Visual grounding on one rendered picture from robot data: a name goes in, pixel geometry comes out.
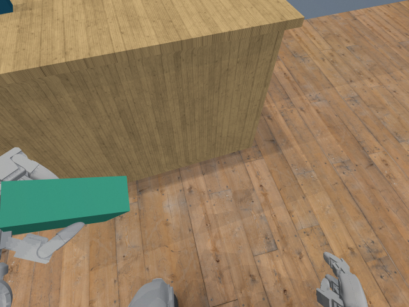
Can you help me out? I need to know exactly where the sponge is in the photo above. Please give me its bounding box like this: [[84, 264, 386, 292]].
[[0, 176, 130, 235]]

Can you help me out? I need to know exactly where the left robot hand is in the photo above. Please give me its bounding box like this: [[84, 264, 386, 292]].
[[0, 147, 85, 264]]

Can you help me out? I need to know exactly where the left robot forearm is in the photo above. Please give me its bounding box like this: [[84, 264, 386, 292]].
[[0, 262, 13, 307]]

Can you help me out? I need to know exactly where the robot left thigh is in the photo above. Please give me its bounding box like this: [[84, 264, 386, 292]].
[[128, 281, 174, 307]]

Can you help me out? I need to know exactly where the right robot hand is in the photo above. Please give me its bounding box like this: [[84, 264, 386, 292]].
[[316, 252, 368, 307]]

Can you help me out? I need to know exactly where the table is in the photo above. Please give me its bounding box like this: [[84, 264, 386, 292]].
[[0, 0, 305, 183]]

